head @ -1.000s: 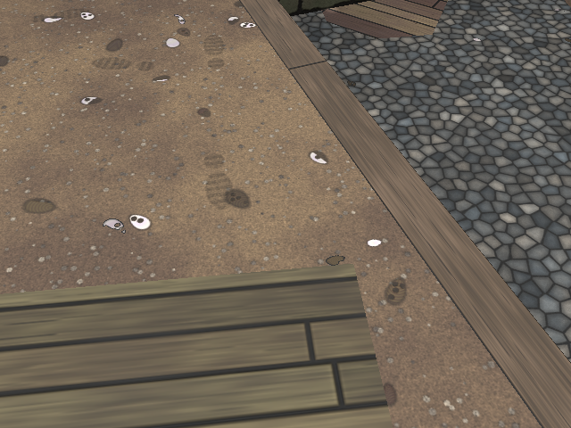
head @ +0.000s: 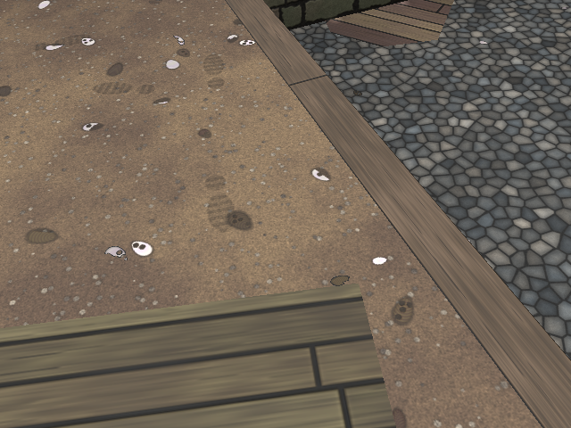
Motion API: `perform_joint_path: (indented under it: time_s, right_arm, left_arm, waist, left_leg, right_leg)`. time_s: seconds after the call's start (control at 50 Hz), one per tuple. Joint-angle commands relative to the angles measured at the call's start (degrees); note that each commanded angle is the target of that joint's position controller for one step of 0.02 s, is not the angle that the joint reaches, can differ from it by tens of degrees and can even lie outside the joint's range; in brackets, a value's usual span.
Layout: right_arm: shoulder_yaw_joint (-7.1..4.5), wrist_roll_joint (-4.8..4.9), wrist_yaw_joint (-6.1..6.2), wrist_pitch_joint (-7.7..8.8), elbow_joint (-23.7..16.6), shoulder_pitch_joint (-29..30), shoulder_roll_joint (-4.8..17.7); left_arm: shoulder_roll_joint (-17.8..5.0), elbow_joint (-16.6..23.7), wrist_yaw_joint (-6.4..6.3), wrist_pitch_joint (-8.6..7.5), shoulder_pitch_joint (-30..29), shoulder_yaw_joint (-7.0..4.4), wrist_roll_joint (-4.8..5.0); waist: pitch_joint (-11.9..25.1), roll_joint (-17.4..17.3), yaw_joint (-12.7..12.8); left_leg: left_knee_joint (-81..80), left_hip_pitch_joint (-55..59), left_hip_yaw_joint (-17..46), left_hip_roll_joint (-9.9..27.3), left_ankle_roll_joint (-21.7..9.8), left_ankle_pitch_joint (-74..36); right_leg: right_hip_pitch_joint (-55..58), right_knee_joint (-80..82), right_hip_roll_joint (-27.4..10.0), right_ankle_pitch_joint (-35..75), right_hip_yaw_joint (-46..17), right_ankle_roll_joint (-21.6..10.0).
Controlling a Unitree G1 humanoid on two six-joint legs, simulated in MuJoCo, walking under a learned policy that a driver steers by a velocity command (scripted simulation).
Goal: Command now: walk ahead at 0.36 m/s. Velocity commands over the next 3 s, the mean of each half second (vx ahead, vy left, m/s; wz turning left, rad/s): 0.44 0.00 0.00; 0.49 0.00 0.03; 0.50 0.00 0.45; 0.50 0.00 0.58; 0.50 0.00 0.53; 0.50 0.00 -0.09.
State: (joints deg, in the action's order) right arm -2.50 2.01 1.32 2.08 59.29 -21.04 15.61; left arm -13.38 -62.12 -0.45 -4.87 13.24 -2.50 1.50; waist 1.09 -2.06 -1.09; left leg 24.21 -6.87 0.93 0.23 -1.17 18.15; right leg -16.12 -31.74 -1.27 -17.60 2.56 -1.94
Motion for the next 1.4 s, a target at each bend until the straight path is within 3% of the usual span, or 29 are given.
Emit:
perform_joint_path:
  time_s: [0.02, 0.04, 0.06, 0.08, 0.12, 0.16, 0.28, 0.4, 0.44, 0.48, 0.5, 0.52, 0.54, 0.56, 0.6, 0.64, 0.76, 0.84, 0.92, 0.98, 1.02, 1.04, 1.06, 1.08, 1.1, 1.14, 1.18, 1.26, 1.4]
  right_arm:
    - [0.30, -0.59, -0.66, 1.04, -4.94, 6.42, 2.75]
    - [1.03, -1.30, -0.75, 2.27, -7.51, 6.69, -0.58]
    - [0.47, 0.36, -0.72, 3.03, -8.31, 7.58, 1.94]
    - [0.09, 1.33, -1.06, 3.71, -9.13, 9.52, 4.25]
    - [-0.63, -0.06, -1.35, 4.37, -8.00, 8.90, 5.41]
    - [-1.06, -0.83, -1.83, 4.15, -7.77, 9.52, 5.18]
    - [0.35, -0.83, -2.39, 3.46, -12.62, 22.18, 0.88]
    - [0.56, -0.29, -4.03, 3.91, -16.09, 29.27, 2.08]
    - [-0.32, -0.40, -4.34, 4.21, -15.79, 26.07, 4.13]
    - [-2.67, -0.19, -3.78, 3.99, -11.75, 11.57, 8.16]
    - [-3.74, -0.64, -3.16, 3.65, -9.19, 0.76, 11.18]
    - [-4.84, -1.65, -3.26, 3.33, -7.25, -5.52, 15.80]
    - [-3.25, -1.59, -3.34, 3.28, -7.08, -4.15, 10.75]
    - [-2.43, -1.30, -3.26, 3.59, -7.70, 1.85, 8.25]
    - [-1.37, -1.93, -3.64, 4.25, -9.41, 10.89, 4.84]
    - [-0.80, -2.53, -4.09, 4.68, -8.71, 12.43, 2.73]
    - [-1.55, -2.15, -1.99, 4.45, -5.76, 5.69, 6.36]
    - [-1.67, -1.42, -1.23, 3.90, -4.84, 1.63, 7.44]
    - [-1.84, -0.64, -0.97, 2.66, -2.73, -3.62, 7.35]
    - [-2.58, -0.42, -0.54, 1.72, -3.17, -2.46, 9.13]
    - [-2.15, -0.82, -0.59, 1.34, -4.26, -0.21, 8.04]
    - [-0.97, -1.80, -0.66, 1.40, -6.01, -0.33, 5.12]
    - [1.23, -1.04, -1.07, 2.39, -5.94, -9.31, -3.43]
    - [-0.24, 0.37, -1.13, 3.02, -5.09, -7.07, 3.14]
    - [-1.48, 1.43, -0.99, 3.35, -6.94, -1.50, 6.79]
    - [-2.20, 0.48, -0.23, 3.01, -7.84, 3.19, 5.86]
    - [-2.68, 0.51, -0.40, 1.51, -7.71, 1.38, 3.40]
    - [-2.90, -0.09, -0.60, -0.34, -10.29, 5.42, 1.56]
    - [-1.89, -0.63, -3.04, 0.04, -15.06, 17.76, 0.37]
  left_arm:
    - [-6.31, -3.03, -0.34, -0.10, 16.22, -1.93, -0.18]
    - [-13.74, -2.94, -0.05, -0.38, 21.94, -3.12, -0.39]
    - [-12.41, -3.37, 0.44, -1.34, 20.09, -2.50, -1.43]
    - [-8.83, -1.02, 0.78, -2.19, 13.89, -1.38, -1.28]
    - [-6.22, 1.51, 1.50, -2.44, 7.37, -0.23, -1.16]
    - [-4.29, 1.54, 1.34, -1.83, 8.84, 0.47, -1.46]
    - [-7.19, 1.77, -0.52, -0.84, 13.36, 0.24, -1.68]
    - [-7.96, 0.98, -0.89, -0.10, 16.42, -0.59, -0.52]
    - [-9.18, 1.65, -0.94, 0.50, 14.90, -1.19, -0.80]
    - [-9.44, 2.58, -0.87, 1.51, 13.17, -1.33, -1.55]
    - [-8.16, 4.00, -0.70, 1.56, 12.83, -0.62, -2.20]
    - [0.71, 4.48, 0.32, 0.29, 20.92, 1.75, -1.88]
    - [-2.35, 3.56, 0.69, -1.61, 18.22, 1.11, -0.64]
    - [-6.97, 6.24, 0.84, -2.67, 11.68, -0.24, 1.13]
    - [-7.63, 7.66, -0.18, -2.89, 5.97, -0.88, 0.59]
    - [-4.91, 7.36, -0.58, -1.22, 8.52, -1.03, -0.18]
    - [-4.55, 12.13, -0.58, -0.01, -2.02, -1.33, -1.38]
    - [-3.28, 14.59, 0.46, -0.75, -10.81, -0.60, -0.99]
    - [-3.75, 17.54, 1.61, -1.34, -17.56, -0.36, -0.38]
    - [-6.40, 18.13, 2.19, -2.04, -15.48, -1.29, -0.46]
    - [-10.56, 14.68, 1.72, -2.38, -2.31, -3.56, -0.56]
    - [-15.01, 12.88, 1.12, -2.34, 8.45, -4.84, -1.47]
    - [-18.61, 11.12, 1.34, -1.73, 12.60, -5.65, -1.48]
    - [-12.25, 11.62, 1.46, -1.61, 12.29, -4.11, -0.92]
    - [-9.42, 12.61, 1.26, -1.78, 6.86, -3.18, -0.98]
    - [-6.07, 13.40, 1.38, -1.95, -0.92, -2.31, -1.68]
    - [-4.35, 12.80, 1.42, -2.25, -2.75, -2.08, -2.39]
    - [-6.88, 11.54, 0.34, -2.66, -1.56, -3.06, -2.49]
    - [-9.72, 10.98, -1.12, -1.31, 1.73, -4.14, -1.66]
  waist:
    - [-2.26, 8.46, 8.61]
    - [0.35, 20.22, 8.67]
    - [-1.96, 15.60, 7.27]
    - [-7.11, 10.19, 5.29]
    - [-7.75, 7.23, 2.61]
    - [-6.89, 7.61, 2.46]
    - [-7.98, 6.23, 4.97]
    - [-9.68, 6.59, 4.68]
    - [-6.27, 7.75, 1.80]
    - [3.52, 9.11, -5.73]
    - [11.02, 6.25, -9.71]
    - [21.92, -10.01, -5.67]
    - [21.82, -9.27, -6.71]
    - [10.88, -7.47, -5.13]
    - [1.78, 1.10, -1.13]
    - [0.40, -1.52, 2.26]
    - [-4.38, -0.19, 1.11]
    - [-5.18, -0.30, -1.74]
    - [-6.99, 0.05, -3.48]
    - [-5.03, -1.80, -0.60]
    - [3.45, -1.56, 6.40]
    - [13.02, 3.29, 9.93]
    - [21.83, 19.75, 6.10]
    - [21.15, 14.79, 7.77]
    - [11.61, 11.79, 7.04]
    - [3.15, 6.69, 4.06]
    - [0.78, 8.13, 1.34]
    - [-2.83, 5.03, 0.46]
    - [-6.43, 3.72, 3.86]
  left_leg:
    - [13.06, -24.10, 0.83, 2.01, -3.98, 4.81]
    - [30.64, -36.06, -2.64, -3.70, -1.59, 12.64]
    - [41.85, -41.21, 2.87, -1.00, -2.61, 14.22]
    - [45.36, -45.27, 4.67, 2.60, -3.82, 7.91]
    - [41.81, -42.74, 3.55, 5.78, -3.91, -2.48]
    - [36.73, -38.22, 1.72, 6.74, -2.53, -8.09]
    - [17.06, -34.06, -2.65, 4.53, 0.79, -19.17]
    - [6.35, -30.94, -2.34, 2.93, -1.90, -20.18]
    - [5.57, -24.92, -3.31, 1.02, -3.66, -16.66]
    - [5.91, -5.71, -5.88, -2.66, -6.38, -14.95]
    - [8.16, 13.02, 2.84, 5.07, -9.50, -13.77]
    - [1.94, 34.31, 32.69, 20.58, -19.78, 2.15]
    - [-7.60, 32.39, 43.96, 21.57, -18.88, 5.94]
    - [-8.66, 23.38, 34.76, 19.74, -15.53, 4.09]
    - [-11.80, 4.47, 20.07, 15.75, -12.96, -8.93]
    - [-14.98, -3.71, 13.11, 12.28, -12.10, -12.21]
    - [-19.10, -4.45, 6.77, 11.42, -13.13, -16.88]
    - [-18.98, -2.72, 2.44, 9.57, -10.85, -17.81]
    - [-15.45, 5.94, 4.68, 12.93, -10.62, -18.31]
    - [-10.19, 9.34, 7.22, 14.78, -9.07, -24.00]
    - [4.72, 5.57, 4.66, 10.50, -6.59, -35.81]
    - [21.87, -5.31, 1.76, 6.35, -4.47, -24.15]
    - [41.47, -27.28, -0.46, -3.23, -0.69, 10.89]
    - [49.35, -32.30, 7.16, -0.76, -1.10, 14.46]
    - [51.16, -35.82, 6.69, 1.78, -1.81, 9.70]
    - [47.04, -32.12, 5.45, 6.01, -1.72, 1.23]
    - [44.37, -27.09, 5.58, 7.86, -1.90, -2.16]
    - [38.88, -31.60, 5.78, 8.40, -1.16, -7.69]
    - [19.36, -32.54, -0.05, 7.13, -1.11, -20.06]
  right_leg:
    - [22.19, 12.49, -6.85, -3.14, -11.97, -2.48]
    - [28.26, 20.67, -19.51, -11.39, -36.24, -10.50]
    - [23.84, 23.90, -23.83, -23.83, -45.94, -15.41]
    - [20.58, 24.23, -21.66, -24.85, -40.70, -13.63]
    - [17.20, 24.47, -15.70, -10.06, -27.20, -8.99]
    - [15.49, 25.13, -11.79, 3.69, -17.80, -6.88]
    - [12.21, 26.89, -8.94, 19.07, -8.19, -7.79]
    - [19.77, 24.94, -12.71, 24.34, -6.33, -7.33]
    - [23.20, 19.33, -13.54, 38.65, -5.54, -6.19]
    - [21.33, 2.01, -10.82, 56.05, -3.01, -4.20]
    - [8.50, -14.13, -8.51, 43.71, -2.25, -2.70]
    - [-14.49, -38.04, 3.12, 6.36, -2.28, 1.26]
    - [-20.75, -46.07, 3.98, -13.52, -11.13, -0.05]
    - [-25.69, -48.67, 0.57, -10.62, -9.97, -1.19]
    - [-21.14, -42.79, -4.90, -1.03, -7.29, -1.46]
    - [-14.63, -38.11, -7.31, 1.96, -7.53, -1.29]
    - [-23.24, -20.76, -8.66, 14.82, -5.78, 1.69]
    - [-19.70, -5.83, -5.49, 24.91, -2.69, 1.83]
    - [-22.18, 0.49, -4.23, 21.53, -3.60, 1.00]
    - [-16.48, 3.76, -2.50, 15.87, -4.00, -0.29]
    - [3.36, 5.04, -0.34, 15.20, -2.20, -2.78]
    - [21.46, 2.67, -9.99, 14.97, -11.80, -6.29]
    - [41.36, 8.18, -23.69, 5.07, -37.00, -14.79]
    - [38.92, 12.69, -22.57, -1.70, -41.95, -13.68]
    - [30.87, 13.87, -20.92, -0.26, -32.67, -10.73]
    - [15.93, 17.80, -16.91, 8.41, -19.95, -8.30]
    - [9.61, 21.18, -14.56, 11.63, -12.53, -7.44]
    - [8.27, 24.22, -15.07, 19.13, -4.89, -8.78]
    - [13.03, 25.09, -14.21, 22.20, 6.14, -7.27]
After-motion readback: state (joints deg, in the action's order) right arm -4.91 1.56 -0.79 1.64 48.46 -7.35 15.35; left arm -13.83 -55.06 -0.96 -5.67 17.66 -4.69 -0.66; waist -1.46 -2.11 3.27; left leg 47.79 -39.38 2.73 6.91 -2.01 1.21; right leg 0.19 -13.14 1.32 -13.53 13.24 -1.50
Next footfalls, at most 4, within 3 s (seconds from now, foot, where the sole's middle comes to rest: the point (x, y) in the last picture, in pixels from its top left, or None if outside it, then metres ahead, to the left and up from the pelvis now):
0.02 right None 0.05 -0.12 -0.78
0.50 left None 0.42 0.11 -0.78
1.04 right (358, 348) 0.74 -0.13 -0.78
1.58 left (244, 281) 0.96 0.17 -0.78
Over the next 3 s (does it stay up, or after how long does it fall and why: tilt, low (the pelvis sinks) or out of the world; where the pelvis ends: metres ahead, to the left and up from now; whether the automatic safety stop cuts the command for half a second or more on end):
stays up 1.41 0.50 0.00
